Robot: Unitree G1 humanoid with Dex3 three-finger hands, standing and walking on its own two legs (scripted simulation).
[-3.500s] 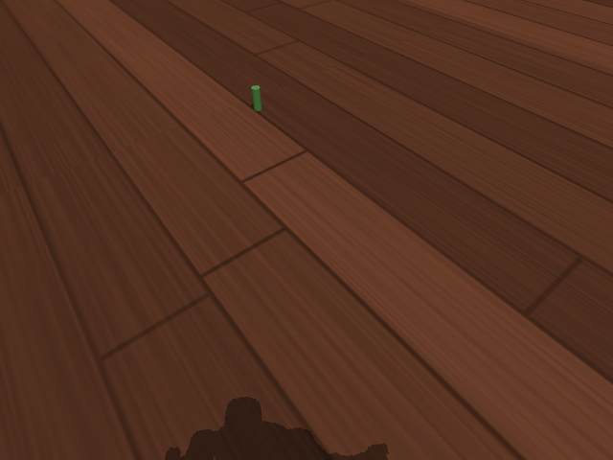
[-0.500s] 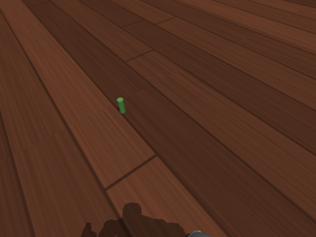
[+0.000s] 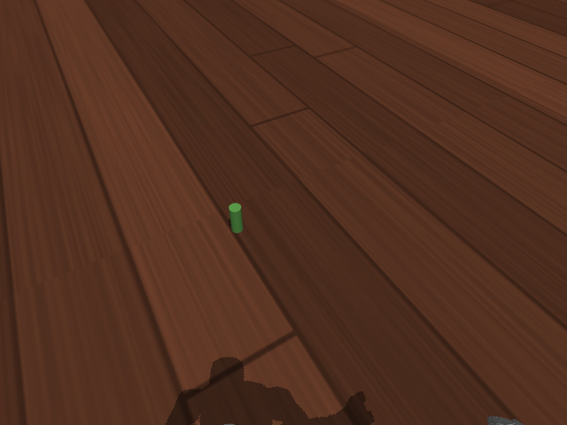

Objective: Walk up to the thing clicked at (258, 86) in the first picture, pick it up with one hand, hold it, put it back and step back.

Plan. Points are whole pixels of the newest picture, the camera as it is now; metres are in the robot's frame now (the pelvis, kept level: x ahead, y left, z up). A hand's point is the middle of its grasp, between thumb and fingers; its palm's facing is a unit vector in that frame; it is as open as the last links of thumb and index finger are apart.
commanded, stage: walk up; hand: left
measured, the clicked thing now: (236, 218) +1.04 +0.23 -0.68
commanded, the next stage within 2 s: none
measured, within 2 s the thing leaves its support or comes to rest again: neither
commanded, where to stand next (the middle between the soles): +0.68 +0.02 m, yaw -3 degrees
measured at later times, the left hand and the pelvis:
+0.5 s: hand (153, 328) +0.30 +0.24 -0.11, palm faces -0.04 -0.91 -0.41, open 7.4 cm; pelvis +0.19 -0.02 +0.00, yaw -1 degrees
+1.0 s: hand (136, 280) +0.41 +0.32 -0.14, palm faces -0.06 -0.93 -0.36, open 7.4 cm; pelvis +0.36 +0.04 +0.01, yaw -1 degrees
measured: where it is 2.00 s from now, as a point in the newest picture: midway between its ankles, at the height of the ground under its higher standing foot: (276, 314)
